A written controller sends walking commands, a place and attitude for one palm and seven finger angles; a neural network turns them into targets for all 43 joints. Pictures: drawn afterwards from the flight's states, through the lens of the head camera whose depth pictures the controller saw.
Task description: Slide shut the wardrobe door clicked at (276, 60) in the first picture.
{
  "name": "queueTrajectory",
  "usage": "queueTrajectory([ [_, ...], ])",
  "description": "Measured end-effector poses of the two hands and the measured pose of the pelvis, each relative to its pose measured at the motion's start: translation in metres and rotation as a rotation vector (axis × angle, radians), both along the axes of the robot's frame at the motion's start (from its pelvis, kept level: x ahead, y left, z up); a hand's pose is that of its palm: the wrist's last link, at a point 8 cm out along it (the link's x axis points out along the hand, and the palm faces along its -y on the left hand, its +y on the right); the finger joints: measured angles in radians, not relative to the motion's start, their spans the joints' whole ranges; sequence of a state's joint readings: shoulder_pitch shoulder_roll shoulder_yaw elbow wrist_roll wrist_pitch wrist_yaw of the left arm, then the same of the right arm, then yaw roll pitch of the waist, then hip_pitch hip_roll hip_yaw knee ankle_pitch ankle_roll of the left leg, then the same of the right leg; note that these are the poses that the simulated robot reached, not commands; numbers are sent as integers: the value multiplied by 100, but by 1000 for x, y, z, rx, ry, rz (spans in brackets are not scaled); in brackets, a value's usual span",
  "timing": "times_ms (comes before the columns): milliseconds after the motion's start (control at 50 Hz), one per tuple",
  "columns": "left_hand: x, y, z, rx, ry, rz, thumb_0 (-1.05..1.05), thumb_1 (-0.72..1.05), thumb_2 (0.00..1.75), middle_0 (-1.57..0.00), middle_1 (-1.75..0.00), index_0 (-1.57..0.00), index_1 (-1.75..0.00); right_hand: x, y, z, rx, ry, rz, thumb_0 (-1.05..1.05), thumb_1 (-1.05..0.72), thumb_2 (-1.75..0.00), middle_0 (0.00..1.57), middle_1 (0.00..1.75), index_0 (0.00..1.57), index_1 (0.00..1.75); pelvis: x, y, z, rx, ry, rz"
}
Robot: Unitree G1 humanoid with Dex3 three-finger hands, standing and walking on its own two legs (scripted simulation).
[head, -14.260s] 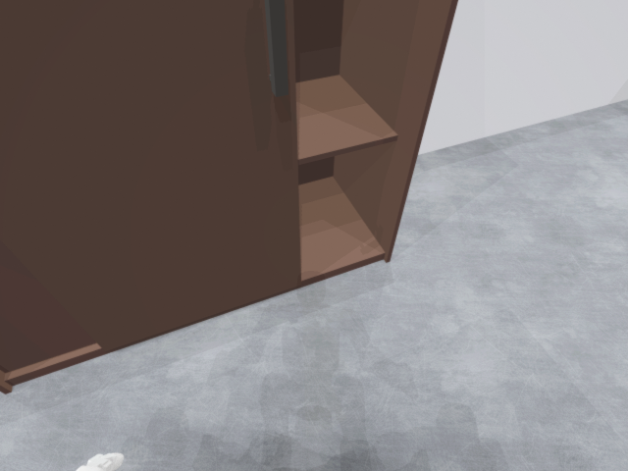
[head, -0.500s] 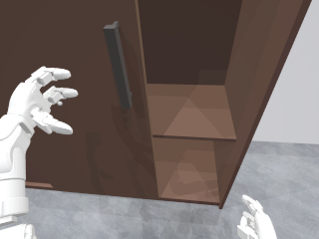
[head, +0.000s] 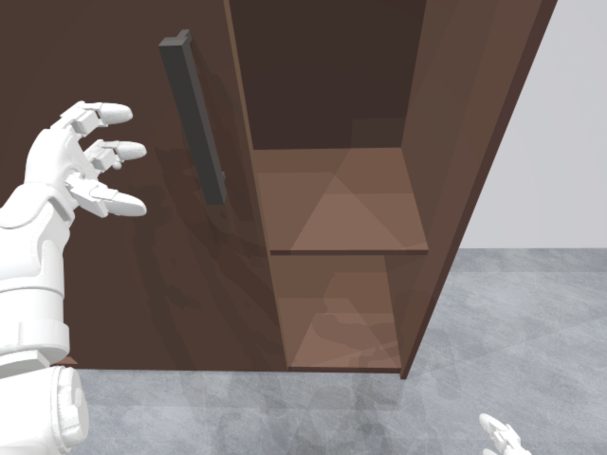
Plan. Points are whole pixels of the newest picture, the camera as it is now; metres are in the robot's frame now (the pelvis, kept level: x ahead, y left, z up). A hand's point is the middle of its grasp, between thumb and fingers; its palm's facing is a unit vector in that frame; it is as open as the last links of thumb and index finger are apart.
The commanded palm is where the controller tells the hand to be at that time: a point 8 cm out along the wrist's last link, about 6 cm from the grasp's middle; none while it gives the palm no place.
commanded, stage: move the hooked fingers beside the handle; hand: left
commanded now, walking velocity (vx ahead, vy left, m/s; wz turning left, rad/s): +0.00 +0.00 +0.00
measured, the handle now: (202, 125) +0.50 +0.16 +0.21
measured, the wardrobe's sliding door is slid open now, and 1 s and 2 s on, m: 0.37 0.37 0.37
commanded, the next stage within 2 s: feel for the door with the fingertips in 1.26 s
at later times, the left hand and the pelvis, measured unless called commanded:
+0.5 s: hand (150, 144) +0.44 +0.21 +0.22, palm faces +0.02 -1.00 -0.04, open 14.0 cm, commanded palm +0.42 +0.26 +0.22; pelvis +0.01 +0.00 +0.00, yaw +0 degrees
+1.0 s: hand (133, 148) +0.43 +0.23 +0.22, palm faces +0.03 -1.00 -0.03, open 14.0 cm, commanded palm +0.41 +0.27 +0.22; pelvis +0.01 +0.00 +0.00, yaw -1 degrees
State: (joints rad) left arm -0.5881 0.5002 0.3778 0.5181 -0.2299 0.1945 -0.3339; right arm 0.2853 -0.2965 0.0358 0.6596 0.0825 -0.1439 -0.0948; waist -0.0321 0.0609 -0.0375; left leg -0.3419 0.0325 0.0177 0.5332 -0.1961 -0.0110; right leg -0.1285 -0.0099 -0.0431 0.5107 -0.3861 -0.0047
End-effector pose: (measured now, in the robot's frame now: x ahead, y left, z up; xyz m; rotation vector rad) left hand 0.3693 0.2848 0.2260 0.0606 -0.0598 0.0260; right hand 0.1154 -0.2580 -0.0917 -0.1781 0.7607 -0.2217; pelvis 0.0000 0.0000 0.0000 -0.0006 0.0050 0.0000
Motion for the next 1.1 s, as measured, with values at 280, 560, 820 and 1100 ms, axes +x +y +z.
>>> queueTrajectory([
  [280,29,-19,-3,-13,14,-15,-1,-50,30,-30,-120,-30,-120,-2,0,-3,-3,38,-17,2,-91,-90,20,30,20,30,5,3,0,1,14,-3],
  [560,56,-25,-2,-18,31,-10,-1,-50,30,-30,-120,-30,-120,-24,-5,-11,1,123,-53,1,-91,-90,20,30,21,30,8,2,0,0,36,-10],
  [820,55,-21,-9,-33,31,13,-1,-50,30,-31,-120,-30,-120,-35,-12,-12,3,152,-92,1,-91,-90,20,30,21,30,12,0,1,4,37,-24],
  [1100,32,-5,-4,-25,32,6,-1,-50,30,-30,-120,-30,-120,-5,-9,-3,-9,73,-40,1,-91,-90,20,30,20,30,8,1,0,-3,25,-1],
])
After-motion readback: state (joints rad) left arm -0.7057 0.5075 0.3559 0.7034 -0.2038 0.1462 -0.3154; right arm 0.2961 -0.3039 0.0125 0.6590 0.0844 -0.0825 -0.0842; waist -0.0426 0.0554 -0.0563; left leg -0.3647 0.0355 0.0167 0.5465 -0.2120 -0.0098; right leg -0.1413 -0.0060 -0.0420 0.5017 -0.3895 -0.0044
